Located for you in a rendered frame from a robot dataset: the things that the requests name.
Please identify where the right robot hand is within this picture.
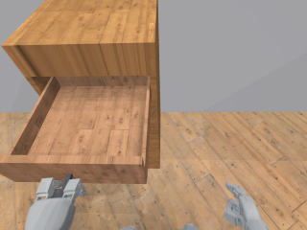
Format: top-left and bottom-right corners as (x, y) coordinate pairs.
(224, 182), (262, 229)

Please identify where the right robot shin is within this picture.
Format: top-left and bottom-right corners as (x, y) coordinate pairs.
(184, 223), (194, 227)

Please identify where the drawer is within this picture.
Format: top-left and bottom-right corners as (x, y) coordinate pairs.
(0, 75), (152, 184)

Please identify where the handle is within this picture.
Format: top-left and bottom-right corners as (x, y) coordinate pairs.
(51, 173), (73, 198)

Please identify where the right robot forearm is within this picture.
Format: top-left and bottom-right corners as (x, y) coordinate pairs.
(245, 219), (270, 230)

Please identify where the left robot hand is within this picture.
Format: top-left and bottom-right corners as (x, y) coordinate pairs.
(25, 177), (86, 230)

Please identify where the cabinet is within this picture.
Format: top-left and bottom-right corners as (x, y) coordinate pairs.
(1, 0), (161, 169)

